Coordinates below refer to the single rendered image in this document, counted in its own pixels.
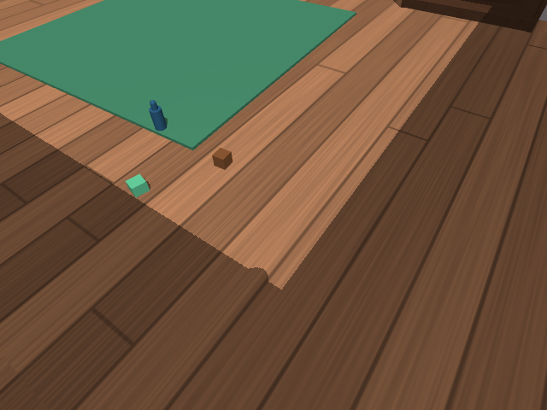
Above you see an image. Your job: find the bookshelf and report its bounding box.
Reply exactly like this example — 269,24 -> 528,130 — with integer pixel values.
401,0 -> 547,33

